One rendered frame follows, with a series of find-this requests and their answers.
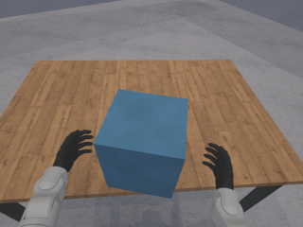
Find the right robot forearm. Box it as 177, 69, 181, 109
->
210, 187, 249, 227

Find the right robot hand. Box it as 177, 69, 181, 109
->
202, 143, 234, 190

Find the left robot hand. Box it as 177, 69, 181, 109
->
53, 130, 94, 173

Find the left robot forearm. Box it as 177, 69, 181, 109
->
18, 166, 69, 227

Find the carton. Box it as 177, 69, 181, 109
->
93, 89, 188, 199

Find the table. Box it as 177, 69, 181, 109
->
0, 60, 303, 222

